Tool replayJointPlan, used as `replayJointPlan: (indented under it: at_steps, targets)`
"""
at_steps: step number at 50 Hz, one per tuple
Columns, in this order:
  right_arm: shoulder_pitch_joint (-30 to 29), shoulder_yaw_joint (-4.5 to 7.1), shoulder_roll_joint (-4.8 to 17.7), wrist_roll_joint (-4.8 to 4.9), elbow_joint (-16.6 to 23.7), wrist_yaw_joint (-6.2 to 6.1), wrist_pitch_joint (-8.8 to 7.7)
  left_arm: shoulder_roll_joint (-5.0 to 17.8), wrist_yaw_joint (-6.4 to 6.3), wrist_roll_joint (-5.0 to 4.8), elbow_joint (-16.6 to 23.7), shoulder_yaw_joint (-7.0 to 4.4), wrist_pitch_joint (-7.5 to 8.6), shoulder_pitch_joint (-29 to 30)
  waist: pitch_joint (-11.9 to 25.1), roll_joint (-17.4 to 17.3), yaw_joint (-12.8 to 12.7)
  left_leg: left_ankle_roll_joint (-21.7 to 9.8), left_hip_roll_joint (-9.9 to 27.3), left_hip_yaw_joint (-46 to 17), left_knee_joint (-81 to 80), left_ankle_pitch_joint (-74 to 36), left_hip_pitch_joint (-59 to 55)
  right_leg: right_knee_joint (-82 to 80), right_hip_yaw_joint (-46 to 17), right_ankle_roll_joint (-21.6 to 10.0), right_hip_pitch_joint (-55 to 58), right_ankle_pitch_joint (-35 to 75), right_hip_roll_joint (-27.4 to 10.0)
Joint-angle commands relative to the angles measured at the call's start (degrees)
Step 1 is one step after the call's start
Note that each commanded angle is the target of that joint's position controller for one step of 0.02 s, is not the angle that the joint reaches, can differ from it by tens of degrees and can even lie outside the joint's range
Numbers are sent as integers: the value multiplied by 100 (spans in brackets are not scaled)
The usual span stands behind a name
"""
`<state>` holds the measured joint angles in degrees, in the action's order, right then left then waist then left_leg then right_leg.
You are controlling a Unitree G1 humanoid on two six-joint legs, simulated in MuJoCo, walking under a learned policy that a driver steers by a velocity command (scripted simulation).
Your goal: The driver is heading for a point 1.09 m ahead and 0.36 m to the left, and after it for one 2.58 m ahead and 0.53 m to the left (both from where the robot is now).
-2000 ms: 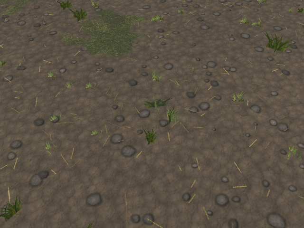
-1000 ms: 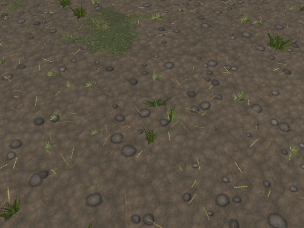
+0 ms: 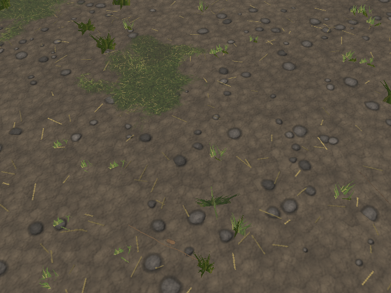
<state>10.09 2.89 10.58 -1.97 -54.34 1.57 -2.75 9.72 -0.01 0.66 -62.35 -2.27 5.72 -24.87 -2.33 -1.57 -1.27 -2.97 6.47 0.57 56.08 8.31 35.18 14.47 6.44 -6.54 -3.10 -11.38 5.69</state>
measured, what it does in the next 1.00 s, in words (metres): walks ahead: left foot, then right foot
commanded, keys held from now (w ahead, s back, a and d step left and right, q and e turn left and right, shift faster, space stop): w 0.70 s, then w+q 0.18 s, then q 0.12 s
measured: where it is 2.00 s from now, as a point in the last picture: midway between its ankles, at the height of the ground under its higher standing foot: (209, 242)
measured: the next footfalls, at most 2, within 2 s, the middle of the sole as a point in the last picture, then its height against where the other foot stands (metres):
left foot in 0.26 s outside the picture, level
right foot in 0.82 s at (230, 253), level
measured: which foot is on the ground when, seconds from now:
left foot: up 0.00-0.24, down 0.26-0.84, up 0.86-1.00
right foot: down 0.00-0.28, up 0.30-0.80, down 0.82-1.00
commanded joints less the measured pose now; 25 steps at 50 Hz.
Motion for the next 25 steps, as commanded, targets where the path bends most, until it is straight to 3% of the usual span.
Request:
replayJointPlan:
  at_steps: [1,6,8,10,11,12,13,14,15,16,17,18,19,20,22,25]
  targets:
    - [-376,2,157,46,354,45,11,530,-8,-13,238,-27,90,-246,-491,415,40,118,-53,262,-869,-647,214,-865,-957,-468,-364,1770,-1481]
    - [-1223,-48,135,92,631,54,-35,584,-59,12,98,1,100,-769,-466,557,-228,2,-343,517,-1994,-921,97,-600,-774,-403,482,2698,-1588]
    - [-1349,-32,202,87,720,41,-72,645,-91,55,59,-11,87,-794,-476,585,-198,-132,-413,512,-2248,-649,54,-385,-767,-447,879,3149,-1739]
    - [-1049,22,312,72,677,-3,-120,744,-126,74,72,-35,79,-616,-301,640,34,-331,-638,590,-2469,-168,-514,151,-661,-380,1072,4423,-1812]
    - [-571,78,409,64,536,-46,-148,820,-138,84,72,-57,66,-539,-39,686,249,-441,-818,629,-2561,49,-1087,717,-612,-318,1108,5131,-1805]
    - [293,153,511,45,244,-94,-193,865,-134,68,84,-69,35,-432,393,595,619,-565,-975,690,-2931,-118,-2034,1681,-488,-226,973,5246,-1672]
    - [1249,259,770,-65,-38,-153,-243,798,-121,16,161,-43,32,-368,928,464,981,-753,-500,226,-3002,-169,-3476,2934,-387,-140,49,4103,-1488]
    - [2036,436,1429,-219,-112,-192,-247,230,-44,-234,355,80,28,-856,1873,-678,939,-1475,1335,-2277,-3124,330,-5411,5294,-18,138,-1960,1176,-715]
    - [1805,434,1335,-26,-131,-102,-155,529,-37,-175,298,-32,16,-868,2120,-605,797,-1752,1796,-3930,-3909,393,-5438,6381,-667,109,-2848,-1693,-175]
    - [1106,362,1122,96,-54,-71,-138,657,-40,-73,470,-91,-8,-292,1141,-224,516,-1518,1521,-3042,-4067,814,-4564,6432,-933,50,-3259,-1206,-597]
    - [665,255,738,115,13,-45,-173,590,-12,-31,578,-77,23,86,523,3,401,-1338,1302,-2391,-4339,594,-3719,6097,-919,53,-3235,-782,-803]
    - [500,182,503,100,-16,-48,-214,484,6,5,579,-86,-3,201,170,64,219,-1109,1017,-1855,-4527,259,-3138,5724,-897,57,-3033,-569,-978]
    - [515,112,301,120,-107,-80,-247,399,32,99,575,-85,-83,134,18,-28,41,-928,769,-1430,-4651,-44,-2711,5422,-883,111,-2755,-467,-1087]
    - [627,80,246,117,-181,-106,-284,276,70,140,528,-72,-163,9,14,-103,-45,-860,656,-1181,-4715,-273,-2531,5251,-842,165,-2548,-411,-1115]
    - [943,92,399,132,-307,-133,-362,248,124,159,584,-84,-258,114,-26,-106,-115,-882,539,-885,-4786,-864,-2493,5057,-711,258,-2638,-265,-1130]
    - [1254,98,563,132,-375,-134,-379,354,163,147,867,-101,-328,877,-235,-132,-26,-872,444,-622,-4977,-1046,-2641,4499,-564,399,-3263,315,-1258]
Over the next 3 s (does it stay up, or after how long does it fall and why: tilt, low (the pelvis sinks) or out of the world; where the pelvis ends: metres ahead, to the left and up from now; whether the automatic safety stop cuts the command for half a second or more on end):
stays up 0.97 0.38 -0.01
